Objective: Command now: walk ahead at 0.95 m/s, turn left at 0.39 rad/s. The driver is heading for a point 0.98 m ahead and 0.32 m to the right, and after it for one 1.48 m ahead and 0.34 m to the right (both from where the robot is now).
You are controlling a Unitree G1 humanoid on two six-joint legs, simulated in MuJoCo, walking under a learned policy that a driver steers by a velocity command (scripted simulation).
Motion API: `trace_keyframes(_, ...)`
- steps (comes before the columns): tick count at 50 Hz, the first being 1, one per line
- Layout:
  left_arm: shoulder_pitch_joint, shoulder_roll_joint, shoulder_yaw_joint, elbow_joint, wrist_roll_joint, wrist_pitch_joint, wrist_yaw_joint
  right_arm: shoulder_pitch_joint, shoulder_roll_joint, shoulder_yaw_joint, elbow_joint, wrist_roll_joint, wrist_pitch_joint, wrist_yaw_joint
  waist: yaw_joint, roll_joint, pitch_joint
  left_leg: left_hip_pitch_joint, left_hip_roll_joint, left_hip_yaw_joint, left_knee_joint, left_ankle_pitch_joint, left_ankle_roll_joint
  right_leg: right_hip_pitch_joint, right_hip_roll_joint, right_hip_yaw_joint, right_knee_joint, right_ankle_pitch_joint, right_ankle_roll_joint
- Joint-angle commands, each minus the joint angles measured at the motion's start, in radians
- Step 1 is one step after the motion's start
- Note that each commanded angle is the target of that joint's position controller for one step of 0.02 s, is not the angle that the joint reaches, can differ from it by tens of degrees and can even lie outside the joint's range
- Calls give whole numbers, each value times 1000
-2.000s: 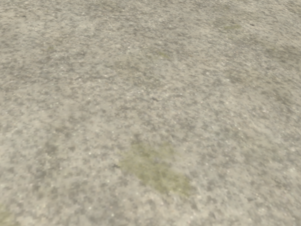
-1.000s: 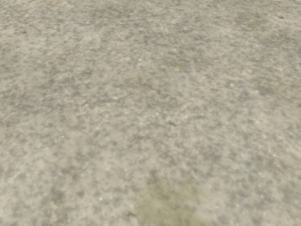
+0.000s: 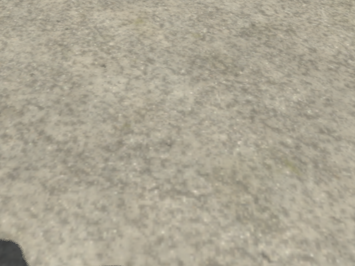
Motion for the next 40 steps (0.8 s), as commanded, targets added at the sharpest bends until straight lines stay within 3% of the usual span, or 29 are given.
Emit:
trace_keyframes(1,-163,48,1,-88,-21,-17,-11,-19,-162,-42,-42,14,-47,-7,-22,71,124,-139,180,-107,-236,443,114,69,63,-130,-250,206,-24)
trace_keyframes(3,-185,43,-1,-84,-38,-17,-10,-3,-166,-36,-14,20,-63,-7,-35,66,103,-49,204,-48,-281,601,70,136,89,-158,-351,308,-81)
trace_keyframes(4,-186,47,-1,-92,-44,-24,-7,-8,-181,-36,-5,15,-71,-10,-26,105,108,-15,241,-33,-269,700,57,176,85,-146,-400,324,-112)
trace_keyframes(6,-99,99,20,-56,-44,-24,6,-19,-214,-44,15,-7,-70,-20,30,124,20,127,270,26,-156,1100,16,282,164,-165,-399,225,-155)
trace_keyframes(7,15,135,34,-21,-50,-21,13,-35,-234,-50,17,-32,-58,-28,90,147,-53,175,284,49,-20,1284,1,374,210,-171,-368,137,-170)
trace_keyframes(8,227,170,52,43,-58,-15,24,-71,-238,-54,16,-58,-43,-39,190,155,-143,162,295,74,213,1413,-5,543,248,-172,-332,61,-185)
trace_keyframes(9,457,191,70,115,-61,-7,38,-130,-239,-54,10,-67,-27,-46,314,114,-215,61,268,132,541,1363,-19,753,231,-163,-367,18,-201)
trace_keyframes(10,571,270,103,141,-49,2,54,-137,-155,-31,-21,-55,-33,-41,322,-58,-259,-247,157,146,1032,877,-49,974,90,101,-332,-292,-284)
trace_keyframes(11,467,311,115,149,-41,9,42,-14,-52,-3,-56,-14,-62,-6,136,-406,-313,-649,-44,75,1310,-83,-111,1124,-139,825,-606,-431,-460)
trace_keyframes(12,320,229,110,108,-44,6,27,-86,-107,10,-66,-31,-76,-13,139,-179,-238,-747,37,-15,1315,-6,-79,1054,-140,917,-697,-504,-474)
trace_keyframes(13,291,178,101,108,-53,0,25,-185,-135,13,-84,-39,-87,-10,131,-15,-158,-735,103,-41,1252,54,-77,912,-128,787,-702,-475,-450)
trace_keyframes(14,299,131,91,128,-53,-4,25,-245,-134,21,-102,-51,-90,-8,109,98,-85,-684,145,-23,1131,72,-71,756,-87,684,-722,-391,-408)
trace_keyframes(15,301,108,80,151,-52,-11,32,-301,-118,26,-134,-67,-79,-8,79,119,-15,-645,170,-18,1058,51,-86,620,-32,588,-735,-298,-378)
trace_keyframes(16,291,107,73,166,-50,-18,37,-290,-97,37,-148,-79,-59,-4,32,83,25,-621,185,-12,999,29,-105,527,0,532,-745,-250,-376)
trace_keyframes(18,295,129,78,170,-55,-37,35,-313,-74,54,-175,-83,-27,-3,6,46,77,-628,222,17,872,-11,-137,410,38,461,-777,-196,-392)
trace_keyframes(20,283,151,89,150,-55,-47,37,-440,-70,69,-233,-66,-27,7,24,46,124,-573,236,69,652,119,-170,285,72,402,-844,-145,-383)
trace_keyframes(22,277,160,101,141,-64,-51,33,-537,-40,85,-266,-42,-30,19,63,17,129,-436,218,104,427,317,-184,223,123,341,-865,-64,-326)
trace_keyframes(24,309,180,112,145,-79,-54,25,-562,-38,82,-270,-27,-31,19,101,7,88,-339,188,120,332,467,-178,280,115,344,-849,79,-289)
trace_keyframes(27,358,192,123,157,-76,-42,35,-569,-73,67,-275,-30,-39,4,125,-10,43,-334,157,107,205,399,-166,507,95,366,-712,294,-245)
trace_keyframes(28,361,206,126,159,-71,-38,40,-524,-98,54,-262,-31,-43,-4,105,-11,1,-274,133,107,178,318,-156,561,92,367,-614,434,-225)
trace_keyframes(29,354,232,131,160,-63,-37,39,-413,-135,34,-231,-29,-50,-16,47,4,-85,-145,107,116,167,222,-142,589,110,347,-445,556,-204)
trace_keyframes(30,311,241,133,150,-62,-43,33,-237,-173,13,-192,-33,-57,-32,-55,11,-181,76,156,84,187,169,-123,496,150,323,-216,513,-183)
trace_keyframes(31,276,150,109,119,-61,-58,35,3,-256,-22,-164,-55,-60,-56,-150,94,-325,318,374,-118,195,-178,-85,344,192,248,102,237,-182)
trace_keyframes(32,356,14,69,51,-110,-58,36,-11,-328,-41,-158,-77,-52,-54,-58,433,-482,527,662,-691,2,-430,26,47,285,127,405,-348,-148)
trace_keyframes(33,308,80,65,67,-83,-36,46,-90,-269,-50,-159,-64,-37,-49,-47,314,-366,418,627,-731,-49,-552,43,-94,174,83,489,-257,-164)
trace_keyframes(34,200,121,75,71,-61,-24,42,-151,-161,-26,-168,-57,-36,-45,-65,162,-215,290,561,-525,-29,-417,18,-119,128,61,457,-176,-163)
trace_keyframes(35,146,114,77,63,-52,-16,29,-165,-112,-14,-146,-58,-36,-40,-53,76,-114,163,515,-358,-34,-183,0,-94,96,53,405,-137,-156)
trace_keyframes(37,98,71,71,31,-29,10,-2,-122,-85,-5,-86,-51,-47,-39,-16,127,-34,43,456,-158,-53,54,-33,-68,56,51,367,-137,-145)
trace_keyframes(40,12,24,50,-37,-30,43,-23,-97,-45,2,-31,-18,-70,-20,23,133,10,1,437,24,-93,293,-63,-122,28,23,344,-96,-142)
Keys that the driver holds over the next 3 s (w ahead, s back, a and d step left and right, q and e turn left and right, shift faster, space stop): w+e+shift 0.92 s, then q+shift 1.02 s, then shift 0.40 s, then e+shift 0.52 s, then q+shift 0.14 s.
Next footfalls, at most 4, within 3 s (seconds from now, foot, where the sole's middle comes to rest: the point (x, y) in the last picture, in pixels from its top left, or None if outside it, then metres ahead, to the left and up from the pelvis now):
0.18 right None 0.41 -0.09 -0.77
0.62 left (154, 181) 0.84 0.07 -0.77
1.04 right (239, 136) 1.08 -0.34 -0.78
1.46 left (217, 101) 1.32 -0.25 -0.78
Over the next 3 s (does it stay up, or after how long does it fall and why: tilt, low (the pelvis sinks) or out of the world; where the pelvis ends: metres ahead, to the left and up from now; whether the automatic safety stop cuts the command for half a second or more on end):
stays up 1.21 -0.37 0.00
